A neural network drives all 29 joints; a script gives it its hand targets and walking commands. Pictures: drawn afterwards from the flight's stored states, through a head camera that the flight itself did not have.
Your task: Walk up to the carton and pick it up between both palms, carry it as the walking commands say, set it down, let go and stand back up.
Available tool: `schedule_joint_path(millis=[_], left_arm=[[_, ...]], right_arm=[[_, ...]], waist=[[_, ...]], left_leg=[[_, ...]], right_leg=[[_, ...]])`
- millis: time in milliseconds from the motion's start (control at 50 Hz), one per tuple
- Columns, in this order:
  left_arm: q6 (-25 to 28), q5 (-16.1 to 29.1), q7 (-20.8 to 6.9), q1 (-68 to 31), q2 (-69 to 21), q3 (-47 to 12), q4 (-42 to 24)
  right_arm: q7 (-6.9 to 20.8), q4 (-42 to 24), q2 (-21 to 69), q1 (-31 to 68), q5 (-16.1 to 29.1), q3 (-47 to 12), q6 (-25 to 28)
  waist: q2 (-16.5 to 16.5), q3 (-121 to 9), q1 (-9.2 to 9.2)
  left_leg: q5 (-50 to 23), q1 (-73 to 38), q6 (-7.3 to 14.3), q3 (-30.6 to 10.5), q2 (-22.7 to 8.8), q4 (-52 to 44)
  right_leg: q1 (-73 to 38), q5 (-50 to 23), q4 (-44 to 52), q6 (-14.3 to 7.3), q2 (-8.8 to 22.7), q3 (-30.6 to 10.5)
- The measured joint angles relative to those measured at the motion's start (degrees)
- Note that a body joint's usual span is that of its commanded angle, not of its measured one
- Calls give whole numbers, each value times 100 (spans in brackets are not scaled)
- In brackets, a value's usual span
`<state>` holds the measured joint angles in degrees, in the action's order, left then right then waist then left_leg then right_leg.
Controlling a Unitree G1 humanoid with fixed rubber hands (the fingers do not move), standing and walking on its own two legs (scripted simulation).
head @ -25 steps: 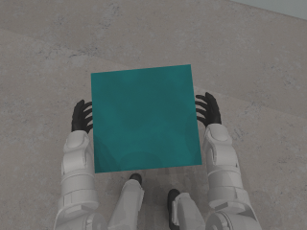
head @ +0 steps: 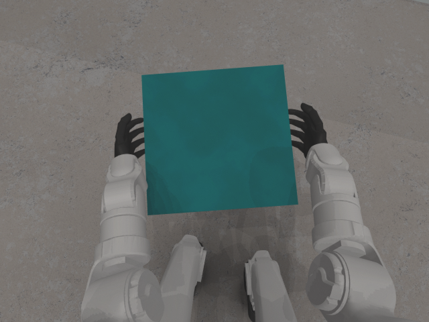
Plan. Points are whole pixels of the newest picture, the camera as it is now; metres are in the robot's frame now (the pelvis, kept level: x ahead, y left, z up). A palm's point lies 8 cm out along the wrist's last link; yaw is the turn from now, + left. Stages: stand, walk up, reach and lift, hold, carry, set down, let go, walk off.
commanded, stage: set down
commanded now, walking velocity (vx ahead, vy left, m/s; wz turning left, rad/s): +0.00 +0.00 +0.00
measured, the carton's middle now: (217, 147) +0.46 +0.06 -0.16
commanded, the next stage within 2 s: none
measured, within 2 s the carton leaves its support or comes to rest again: neither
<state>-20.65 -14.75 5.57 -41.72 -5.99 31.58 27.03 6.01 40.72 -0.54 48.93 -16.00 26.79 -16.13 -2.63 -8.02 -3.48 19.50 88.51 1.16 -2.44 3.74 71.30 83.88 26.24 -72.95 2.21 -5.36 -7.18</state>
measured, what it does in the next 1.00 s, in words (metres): lowers itself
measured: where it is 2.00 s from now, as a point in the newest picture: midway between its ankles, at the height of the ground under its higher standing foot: (221, 291)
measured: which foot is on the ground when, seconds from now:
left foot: down 0.00-1.00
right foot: down 0.00-1.00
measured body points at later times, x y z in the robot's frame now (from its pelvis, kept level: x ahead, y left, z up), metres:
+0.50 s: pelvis -0.01 -0.06 -0.08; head +0.26 -0.04 +0.27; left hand +0.41 +0.22 -0.17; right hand +0.49 -0.12 -0.18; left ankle +0.10 +0.09 -0.59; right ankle +0.06 -0.15 -0.59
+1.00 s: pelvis -0.03 -0.02 -0.15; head +0.28 +0.03 +0.18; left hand +0.45 +0.24 -0.26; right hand +0.52 -0.11 -0.25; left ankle +0.10 +0.09 -0.59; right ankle +0.06 -0.15 -0.59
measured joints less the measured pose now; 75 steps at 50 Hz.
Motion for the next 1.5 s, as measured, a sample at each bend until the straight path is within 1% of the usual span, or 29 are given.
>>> schedule_joint_path(millis=[80,160,260,400,560,640,700,880,940,1040,1140,1220,1280,1400,1500], left_arm=[[63,104,0,-177,124,20,88],[77,258,74,-277,195,-24,83],[71,405,96,-353,293,-50,45],[25,536,-43,-579,573,22,213],[19,612,-237,-1019,985,174,713],[3,587,-223,-1334,1097,202,890],[-39,523,-159,-1573,1126,178,973],[-167,450,180,-1889,1034,-159,888],[-150,497,250,-1926,1047,-256,885],[-97,664,373,-2124,1096,-358,867],[43,764,421,-2343,1134,-362,926],[116,824,403,-2429,1184,-337,963],[161,876,380,-2470,1241,-322,980],[250,976,341,-2610,1349,-213,1028],[261,978,239,-2803,1504,-55,1198]], right_arm=[[-122,-22,-16,199,1,-95,-28],[-311,-96,-27,363,31,-217,-110],[-612,-220,8,468,195,-395,-205],[-1101,-319,86,566,467,-705,-323],[-1380,-115,128,897,532,-828,-392],[-1401,48,76,1208,444,-719,-398],[-1350,192,-27,1457,378,-612,-416],[-1030,564,-472,1824,505,-485,-314],[-929,682,-575,1882,579,-485,-227],[-803,792,-762,2106,670,-510,-116],[-756,768,-917,2297,763,-602,-73],[-793,712,-972,2376,845,-737,-95],[-878,668,-984,2436,916,-860,-121],[-1165,664,-1015,2720,1043,-1150,-206],[-1370,867,-1003,3050,1048,-1309,-255]], waist=[[50,-20,-58],[62,-15,-107],[6,-51,-148],[-59,-119,-243],[-69,-114,-349],[-66,-5,-348],[-75,91,-316],[-150,349,-193],[-156,429,-162],[-56,680,-112],[18,883,-126],[30,1008,-158],[20,1114,-189],[-1,1373,-294],[-39,1560,-360]], left_leg=[[52,414,-69,-23,30,262],[114,821,-179,-100,40,539],[212,1290,-340,-194,-2,881],[309,1808,-509,-261,-74,1285],[308,2258,-502,-267,-69,1655],[294,2465,-524,-279,-36,1880],[296,2634,-522,-283,-7,2077],[406,3064,-331,-191,52,2629],[450,3176,-267,-139,69,2770],[485,3340,-210,-99,144,2977],[539,3533,-201,-75,153,3197],[600,3680,-238,-65,124,3373],[639,3773,-295,-69,98,3499],[677,3932,-443,-97,43,3741],[686,4053,-544,-110,-6,3918]], right_leg=[[437,87,-334,42,-6,35],[866,166,-666,78,-39,115],[1391,257,-1078,-29,-134,221],[2004,315,-1571,-161,-271,306],[2493,304,-1981,-176,-331,335],[2672,311,-2184,-132,-326,359],[2800,334,-2342,-76,-317,373],[3082,499,-2753,131,-303,323],[3160,570,-2876,143,-291,293],[3273,682,-3092,65,-229,297],[3456,748,-3316,107,-226,303],[3631,779,-3509,191,-255,309],[3765,796,-3667,205,-285,324],[4033,786,-3996,94,-361,382],[4239,750,-4231,14,-419,423]])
